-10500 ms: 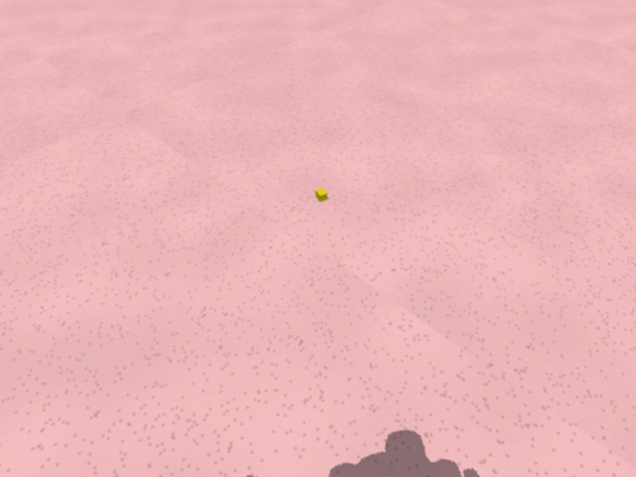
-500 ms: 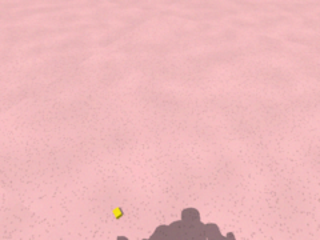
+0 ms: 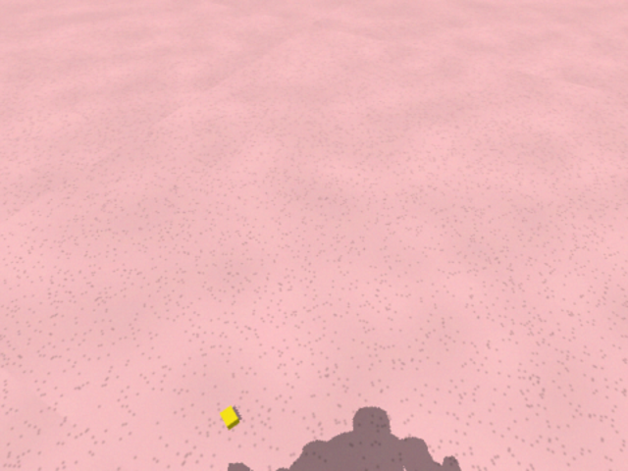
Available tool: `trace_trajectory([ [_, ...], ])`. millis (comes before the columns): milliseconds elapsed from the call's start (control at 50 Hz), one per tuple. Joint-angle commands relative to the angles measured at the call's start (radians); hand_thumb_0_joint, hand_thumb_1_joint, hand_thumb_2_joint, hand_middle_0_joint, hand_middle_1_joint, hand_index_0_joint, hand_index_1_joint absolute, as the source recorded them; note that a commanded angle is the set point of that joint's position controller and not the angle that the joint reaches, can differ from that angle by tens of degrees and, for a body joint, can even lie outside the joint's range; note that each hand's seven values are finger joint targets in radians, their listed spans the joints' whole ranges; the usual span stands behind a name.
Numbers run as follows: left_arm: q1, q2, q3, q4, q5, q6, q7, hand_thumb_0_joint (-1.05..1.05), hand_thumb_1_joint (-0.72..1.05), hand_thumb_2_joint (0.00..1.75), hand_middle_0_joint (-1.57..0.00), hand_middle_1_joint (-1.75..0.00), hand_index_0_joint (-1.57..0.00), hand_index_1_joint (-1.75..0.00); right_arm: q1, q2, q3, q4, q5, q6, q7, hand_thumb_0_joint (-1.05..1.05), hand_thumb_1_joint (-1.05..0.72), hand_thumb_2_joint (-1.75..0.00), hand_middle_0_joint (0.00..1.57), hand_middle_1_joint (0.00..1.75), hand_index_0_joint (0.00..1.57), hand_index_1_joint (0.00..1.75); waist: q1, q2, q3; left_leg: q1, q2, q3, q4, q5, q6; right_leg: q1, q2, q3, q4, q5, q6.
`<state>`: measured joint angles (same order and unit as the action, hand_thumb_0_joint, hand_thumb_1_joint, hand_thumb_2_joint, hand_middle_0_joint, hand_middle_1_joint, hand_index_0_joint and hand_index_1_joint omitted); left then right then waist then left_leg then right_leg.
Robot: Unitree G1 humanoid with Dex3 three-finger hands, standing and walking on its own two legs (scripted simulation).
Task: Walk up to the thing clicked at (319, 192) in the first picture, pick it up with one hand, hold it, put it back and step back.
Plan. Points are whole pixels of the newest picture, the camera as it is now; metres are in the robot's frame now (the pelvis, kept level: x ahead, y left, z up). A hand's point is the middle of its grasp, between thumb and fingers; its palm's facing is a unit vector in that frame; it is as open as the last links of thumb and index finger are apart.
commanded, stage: stand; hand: left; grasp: from above
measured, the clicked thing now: (229, 417) +0.43 +0.25 -0.77
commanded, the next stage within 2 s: rise first in 0.74 s
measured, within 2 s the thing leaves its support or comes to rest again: neither
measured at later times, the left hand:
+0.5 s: hand out of the picture +0.07 +0.26 -0.16, palm faces -0.03 -0.94 -0.34, open 7.4 cm
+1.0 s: hand out of the picture +0.12 +0.25 -0.16, palm faces +0.02 -0.94 -0.33, open 7.9 cm
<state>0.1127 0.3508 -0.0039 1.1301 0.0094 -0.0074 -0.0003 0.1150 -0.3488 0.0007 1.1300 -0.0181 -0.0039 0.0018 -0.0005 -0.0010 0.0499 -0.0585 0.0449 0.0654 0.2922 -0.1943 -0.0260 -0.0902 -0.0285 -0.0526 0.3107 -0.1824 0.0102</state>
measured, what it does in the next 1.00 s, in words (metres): stands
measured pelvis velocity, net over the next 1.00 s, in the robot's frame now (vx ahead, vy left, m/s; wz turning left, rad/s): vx -0.02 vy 0.00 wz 0.02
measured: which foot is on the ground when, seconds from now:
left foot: down 0.00-1.00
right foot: down 0.00-1.00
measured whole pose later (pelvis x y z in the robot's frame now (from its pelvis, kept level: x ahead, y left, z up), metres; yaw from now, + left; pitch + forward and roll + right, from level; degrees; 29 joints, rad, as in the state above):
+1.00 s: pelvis -0.02 +0.00 -0.01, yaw +1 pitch +3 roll +0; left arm -0.03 0.33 0.09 1.10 0.05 -0.02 0.00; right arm 0.19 -0.30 -0.01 0.88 0.03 -0.04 -0.03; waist -0.01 -0.01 0.05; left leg -0.27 0.04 0.04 0.47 -0.24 -0.01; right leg -0.29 -0.04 -0.07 0.46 -0.23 0.01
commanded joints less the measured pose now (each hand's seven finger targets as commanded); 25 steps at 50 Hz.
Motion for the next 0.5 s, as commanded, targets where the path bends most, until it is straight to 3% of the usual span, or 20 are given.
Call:
trace_trajectory([
  [0, -0.03, 0.214, 0.044, -0.059, 0.001, -0.024, 0.011, 0.0, 0.9, 0.9, -0.2, -0.3, -0.2, -0.3, -0.04, -0.212, -0.042, -0.059, 0.005, -0.024, -0.011, 0.0, -0.9, -0.9, 0.2, 0.3, 0.2, 0.3, 0.001, 0.001, -0.07, 0.002, 0.114, -0.094, -0.04, 0.177, 0.033, 0.002, -0.119, 0.096, -0.039, 0.189, -0.031],
  [480, -0.027, 0.213, 0.042, -0.064, 0.001, -0.024, 0.011, 0.0, 0.9, 0.9, -0.2, -0.3, -0.2, -0.3, -0.039, -0.214, -0.042, -0.058, 0.004, -0.024, -0.011, 0.0, -0.9, -0.9, 0.2, 0.3, 0.2, 0.3, 0.001, 0.004, -0.069, 0.002, 0.111, -0.088, -0.035, 0.171, 0.035, -0.001, -0.122, 0.105, -0.044, 0.202, -0.03],
])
